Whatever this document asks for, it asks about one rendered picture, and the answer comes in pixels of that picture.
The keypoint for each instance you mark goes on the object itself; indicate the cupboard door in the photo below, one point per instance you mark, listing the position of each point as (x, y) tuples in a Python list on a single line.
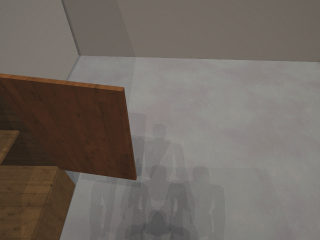
[(83, 127)]

